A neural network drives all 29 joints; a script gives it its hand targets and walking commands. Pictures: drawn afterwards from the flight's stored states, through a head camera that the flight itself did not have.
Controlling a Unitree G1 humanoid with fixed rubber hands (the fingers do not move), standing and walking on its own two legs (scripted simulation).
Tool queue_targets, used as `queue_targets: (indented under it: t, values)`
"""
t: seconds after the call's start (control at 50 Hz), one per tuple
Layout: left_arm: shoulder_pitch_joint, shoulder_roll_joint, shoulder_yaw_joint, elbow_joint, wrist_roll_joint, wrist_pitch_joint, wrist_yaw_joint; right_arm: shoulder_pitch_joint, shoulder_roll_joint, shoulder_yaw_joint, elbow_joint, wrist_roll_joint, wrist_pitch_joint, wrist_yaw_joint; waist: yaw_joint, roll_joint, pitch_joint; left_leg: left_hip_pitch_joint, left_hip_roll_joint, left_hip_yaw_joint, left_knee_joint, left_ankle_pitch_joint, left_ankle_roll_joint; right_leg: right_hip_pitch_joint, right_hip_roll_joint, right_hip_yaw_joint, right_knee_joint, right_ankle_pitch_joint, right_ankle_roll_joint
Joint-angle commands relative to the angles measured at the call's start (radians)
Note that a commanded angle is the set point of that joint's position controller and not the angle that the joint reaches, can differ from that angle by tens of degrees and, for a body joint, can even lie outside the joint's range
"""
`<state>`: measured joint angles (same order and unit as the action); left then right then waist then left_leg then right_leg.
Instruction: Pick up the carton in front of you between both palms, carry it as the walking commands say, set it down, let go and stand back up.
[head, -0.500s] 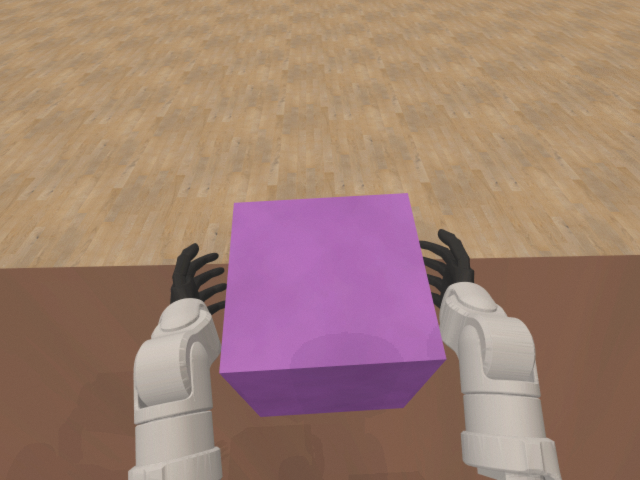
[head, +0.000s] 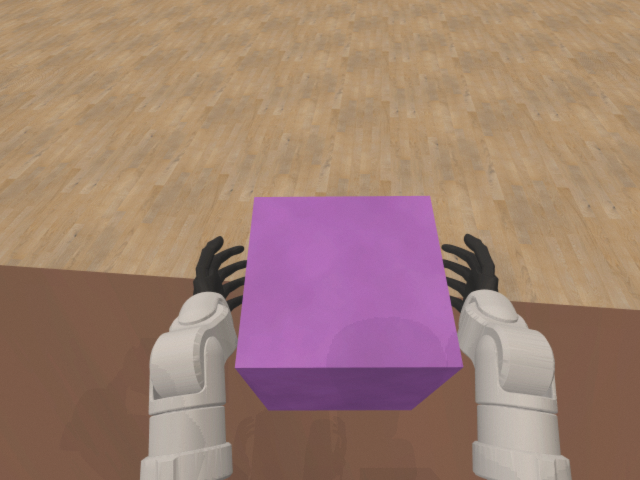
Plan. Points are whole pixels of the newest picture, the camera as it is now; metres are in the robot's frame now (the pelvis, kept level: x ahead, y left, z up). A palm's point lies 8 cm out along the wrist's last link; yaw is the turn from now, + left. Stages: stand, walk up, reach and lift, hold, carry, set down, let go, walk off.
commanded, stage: carry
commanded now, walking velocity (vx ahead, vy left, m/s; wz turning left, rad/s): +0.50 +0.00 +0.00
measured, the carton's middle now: (340, 314) +0.34 +0.01 +0.03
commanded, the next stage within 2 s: none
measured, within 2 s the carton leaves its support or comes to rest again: neither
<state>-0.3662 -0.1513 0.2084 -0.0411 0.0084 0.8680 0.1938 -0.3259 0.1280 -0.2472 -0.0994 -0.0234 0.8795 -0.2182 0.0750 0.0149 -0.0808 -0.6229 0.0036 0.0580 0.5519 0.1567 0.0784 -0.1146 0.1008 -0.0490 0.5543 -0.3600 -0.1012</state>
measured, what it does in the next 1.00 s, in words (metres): goes down: left foot 0.06 m lower, then right foot 0.06 m lower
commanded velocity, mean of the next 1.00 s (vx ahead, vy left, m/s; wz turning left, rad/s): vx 0.50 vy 0.00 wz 0.00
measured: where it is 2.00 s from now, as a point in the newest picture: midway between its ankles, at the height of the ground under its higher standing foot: (332, 266)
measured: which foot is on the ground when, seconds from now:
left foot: up 0.00-0.06, down 0.08-0.62, up 0.64-1.00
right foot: down 0.00-0.06, up 0.08-0.60, down 0.62-1.00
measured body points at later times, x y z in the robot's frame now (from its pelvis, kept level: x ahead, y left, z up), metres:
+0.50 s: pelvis +0.30 +0.02 -0.05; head +0.32 +0.03 +0.40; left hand +0.64 +0.17 +0.03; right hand +0.63 -0.14 +0.04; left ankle +0.18 +0.06 -0.77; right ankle +0.44 -0.11 -0.75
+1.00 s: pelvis +0.61 +0.00 -0.10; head +0.63 -0.01 +0.35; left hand +0.93 +0.17 -0.02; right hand +0.95 -0.15 -0.03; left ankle +0.73 +0.16 -0.78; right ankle +0.52 -0.04 -0.83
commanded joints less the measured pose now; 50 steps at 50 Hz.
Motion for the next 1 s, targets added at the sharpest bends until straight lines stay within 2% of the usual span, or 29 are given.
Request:
queue_targets:
  t: [0.0,0.02,0.04,0.06,0.08,0.1,0.12,0.14,0.16,0.18,0.22,0.3,0.34,0.44,0.5,0.54,0.58,0.6,0.62,0.64,0.66,0.68,0.7,0.72,0.74,0.78,0.86,0.9,0.98]
  values:
    - [-0.436,-0.634,-0.568,-0.05,-0.139,0.014,0.011,-0.459,0.598,0.535,0.002,0.072,0.013,-0.003,0.014,-0.11,-0.229,0.135,-0.052,0.05,-0.14,0.109,0.039,0.176,-0.19,0.119,0.096,0.801,-0.026]
    - [-0.449,-0.63,-0.569,-0.042,-0.141,0.023,0.012,-0.443,0.58,0.517,0.018,0.062,0.021,-0.006,-0.023,-0.101,-0.248,0.256,-0.061,0.061,-0.167,0.103,0.045,0.139,-0.183,0.099,0.193,0.829,-0.006]
    - [-0.471,-0.625,-0.57,-0.037,-0.143,0.031,0.012,-0.43,0.566,0.499,0.03,0.054,0.028,-0.009,-0.075,-0.077,-0.277,0.41,-0.037,0.058,-0.19,0.126,0.045,0.072,-0.165,0.059,0.347,0.764,0.022]
    - [-0.489,-0.617,-0.564,-0.034,-0.141,0.039,0.015,-0.412,0.549,0.479,0.042,0.047,0.037,-0.01,-0.099,0.002,-0.33,0.633,0.08,-0.048,-0.09,0.315,0.042,-0.121,-0.125,0.04,0.558,0.453,0.042]
    - [-0.502,-0.627,-0.562,-0.024,-0.141,0.052,0.018,-0.419,0.538,0.463,0.055,0.046,0.043,-0.014,-0.094,0.164,-0.386,0.87,0.313,-0.32,0.099,0.733,0.115,-0.393,-0.046,0.019,0.741,-0.238,0.077]
    - [-0.501,-0.62,-0.549,-0.031,-0.152,0.059,0.021,-0.477,0.535,0.476,0.065,0.063,0.043,-0.026,-0.152,0.288,-0.499,1.027,0.447,-0.662,0.031,0.346,0.322,-0.637,0.012,0.071,1.005,-0.319,0.108]
    - [-0.534,-0.621,-0.546,-0.063,-0.155,0.06,0.027,-0.455,0.597,0.501,0.079,0.098,0.042,-0.02,-0.139,0.166,-0.459,0.901,0.376,-0.7,-0.064,-0.041,0.304,-0.681,-0.043,0.101,0.966,-0.234,0.053]
    - [-0.566,-0.659,-0.53,-0.057,-0.143,0.055,0.03,-0.525,0.648,0.529,0.042,0.126,0.036,-0.007,-0.14,0.079,-0.388,0.77,0.32,-0.626,-0.113,-0.169,0.262,-0.672,-0.068,0.1,0.904,-0.184,0.039]
    - [-0.57,-0.689,-0.505,-0.04,-0.121,0.048,0.031,-0.591,0.696,0.558,0.015,0.154,0.031,0.008,-0.124,-0.007,-0.334,0.651,0.299,-0.556,-0.145,-0.185,0.227,-0.636,-0.098,0.096,0.824,-0.138,0.039]
    - [-0.556,-0.705,-0.489,-0.019,-0.101,0.041,0.027,-0.642,0.739,0.59,-0.003,0.178,0.022,0.022,-0.108,-0.014,-0.312,0.549,0.284,-0.506,-0.165,-0.196,0.213,-0.579,-0.121,0.102,0.744,-0.117,0.043]
    - [-0.541,-0.726,-0.49,-0.004,-0.071,0.023,0.018,-0.668,0.78,0.62,-0.01,0.196,0.002,0.042,-0.102,0.026,-0.3,0.46,0.242,-0.41,-0.185,-0.151,0.185,-0.512,-0.139,0.076,0.645,-0.072,0.062]
    - [-0.491,-0.729,-0.511,0.0,-0.046,-0.007,0.015,-0.606,0.783,0.644,0.005,0.198,-0.027,0.052,-0.126,0.068,-0.337,0.612,0.204,-0.294,-0.119,0.262,0.14,-0.623,-0.147,0.038,0.503,0.112,0.079]
    - [-0.477,-0.724,-0.519,-0.012,-0.047,-0.016,0.014,-0.577,0.772,0.642,0.002,0.19,-0.034,0.052,-0.138,0.074,-0.338,0.681,0.178,-0.253,-0.094,0.366,0.111,-0.664,-0.14,0.028,0.429,0.207,0.076]
    - [-0.47,-0.676,-0.53,-0.059,-0.065,-0.017,0.021,-0.525,0.716,0.631,-0.018,0.172,-0.034,0.039,-0.181,0.069,-0.28,0.74,0.084,-0.164,-0.048,0.385,0.076,-0.631,-0.075,-0.041,0.124,0.43,0.055]
    - [-0.439,-0.615,-0.512,-0.061,-0.054,0.003,0.032,-0.486,0.667,0.617,0.003,0.159,-0.019,0.024,-0.199,0.074,-0.245,0.709,0.069,-0.146,0.012,0.291,0.074,-0.514,-0.053,-0.063,-0.061,0.577,0.026]
    - [-0.416,-0.571,-0.483,-0.043,-0.044,0.022,0.038,-0.49,0.651,0.614,0.019,0.162,-0.001,0.014,-0.171,0.077,-0.229,0.659,0.077,-0.142,0.105,0.291,0.06,-0.387,-0.05,-0.061,-0.13,0.611,0.004]
    - [-0.38,-0.536,-0.443,-0.014,-0.026,0.039,0.045,-0.515,0.645,0.61,0.041,0.166,0.018,0.004,-0.079,0.056,-0.273,0.551,0.064,-0.082,0.345,0.265,0.014,-0.123,-0.072,-0.069,-0.216,0.644,0.002]
    - [-0.373,-0.519,-0.424,-0.007,-0.021,0.047,0.046,-0.529,0.637,0.602,0.048,0.166,0.025,-0.002,-0.046,-0.018,-0.327,0.354,0.029,-0.057,0.561,-0.034,-0.006,0.1,-0.18,0.037,-0.127,0.788,0.002]
    - [-0.38,-0.498,-0.402,0.012,-0.023,0.054,0.05,-0.542,0.647,0.6,0.057,0.165,0.037,-0.007,-0.063,-0.178,-0.377,0.108,-0.056,-0.006,0.733,-0.738,-0.026,0.305,-0.386,0.28,0.062,1.199,-0.046]
    - [-0.409,-0.491,-0.418,0.023,-0.045,0.055,0.056,-0.53,0.644,0.581,0.064,0.176,0.046,-0.006,-0.017,-0.329,-0.488,-0.121,-0.12,-0.078,0.971,-0.816,-0.061,0.507,-0.532,0.612,0.005,0.917,-0.242]
    - [-0.414,-0.558,-0.448,0.013,-0.076,0.052,0.05,-0.571,0.652,0.579,0.016,0.172,0.043,-0.01,-0.005,-0.223,-0.475,-0.177,-0.062,-0.11,0.978,-0.75,-0.027,0.422,-0.5,0.676,-0.083,0.471,-0.263]
    - [-0.488,-0.63,-0.48,-0.012,-0.107,0.046,0.036,-0.62,0.688,0.558,0.015,0.158,0.037,-0.013,-0.016,-0.114,-0.402,-0.169,-0.036,-0.105,0.916,-0.689,-0.011,0.279,-0.427,0.615,-0.146,0.301,-0.222]
    - [-0.566,-0.683,-0.516,-0.043,-0.135,0.04,0.018,-0.627,0.717,0.542,0.03,0.137,0.031,-0.01,-0.037,-0.017,-0.345,-0.136,-0.014,-0.1,0.839,-0.64,-0.014,0.153,-0.404,0.562,-0.182,0.258,-0.192]
    - [-0.625,-0.73,-0.553,-0.067,-0.163,0.035,0.001,-0.615,0.733,0.528,0.044,0.118,0.024,-0.003,-0.059,0.015,-0.306,-0.086,0.009,-0.106,0.759,-0.61,-0.015,0.041,-0.388,0.505,-0.195,0.261,-0.171]
    - [-0.654,-0.758,-0.578,-0.073,-0.183,0.028,-0.012,-0.604,0.746,0.523,0.053,0.101,0.017,0.003,-0.069,0.005,-0.292,-0.038,0.024,-0.106,0.688,-0.592,-0.017,-0.033,-0.371,0.464,-0.208,0.253,-0.149]
    - [-0.65,-0.769,-0.596,-0.07,-0.19,0.013,-0.026,-0.574,0.754,0.535,0.069,0.082,0.001,0.009,-0.066,-0.057,-0.298,-0.042,0.032,-0.089,0.604,-0.523,-0.025,-0.027,-0.343,0.396,-0.205,0.37,-0.126]
    - [-0.556,-0.758,-0.6,-0.047,-0.171,-0.012,-0.024,-0.528,0.745,0.558,0.056,0.067,-0.025,0.007,-0.029,-0.098,-0.337,-0.166,0.04,-0.049,0.461,-0.342,-0.034,0.161,-0.307,0.268,-0.115,0.849,-0.076]
    - [-0.521,-0.747,-0.595,-0.051,-0.162,-0.02,-0.021,-0.522,0.74,0.57,0.035,0.075,-0.032,0.007,-0.014,-0.105,-0.331,-0.184,0.028,-0.026,0.373,-0.252,-0.035,0.21,-0.266,0.222,-0.098,0.918,-0.052]
    - [-0.482,-0.701,-0.589,-0.08,-0.152,-0.023,-0.01,-0.519,0.698,0.585,-0.013,0.093,-0.031,0.006,0.014,-0.104,-0.285,-0.144,-0.018,0.033,0.13,-0.093,-0.028,0.257,-0.194,0.155,-0.071,0.919,-0.033]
